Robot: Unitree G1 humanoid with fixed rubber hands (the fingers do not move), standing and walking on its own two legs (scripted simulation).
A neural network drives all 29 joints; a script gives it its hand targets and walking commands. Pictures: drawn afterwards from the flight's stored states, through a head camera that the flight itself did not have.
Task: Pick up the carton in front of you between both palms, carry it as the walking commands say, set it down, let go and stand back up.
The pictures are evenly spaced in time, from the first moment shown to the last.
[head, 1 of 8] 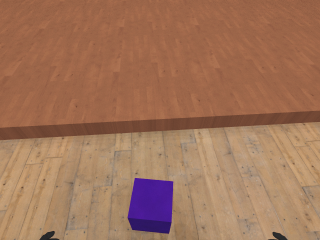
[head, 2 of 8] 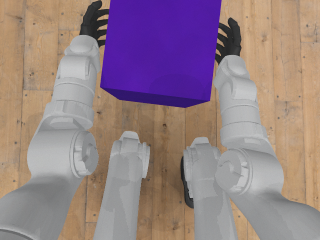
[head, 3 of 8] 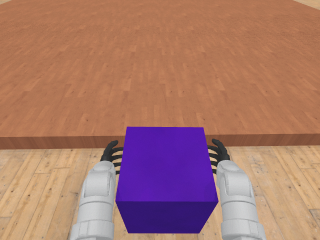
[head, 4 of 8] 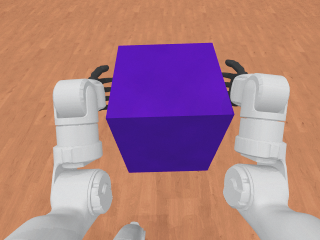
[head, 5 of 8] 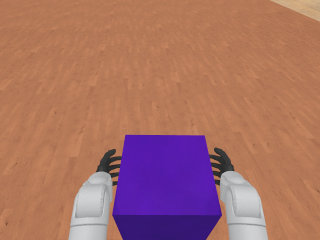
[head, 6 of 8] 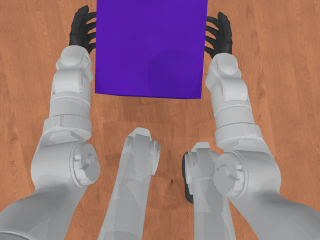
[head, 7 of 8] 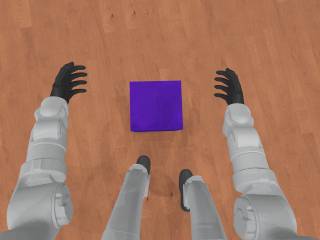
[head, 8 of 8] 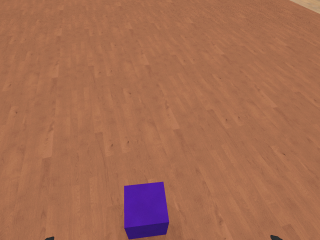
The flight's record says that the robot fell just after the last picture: no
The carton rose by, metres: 0.93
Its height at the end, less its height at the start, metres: +0.15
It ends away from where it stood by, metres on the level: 2.68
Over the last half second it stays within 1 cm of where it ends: yes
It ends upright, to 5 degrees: yes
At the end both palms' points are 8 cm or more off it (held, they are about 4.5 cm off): yes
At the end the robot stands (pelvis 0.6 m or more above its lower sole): yes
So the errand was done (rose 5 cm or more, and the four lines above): yes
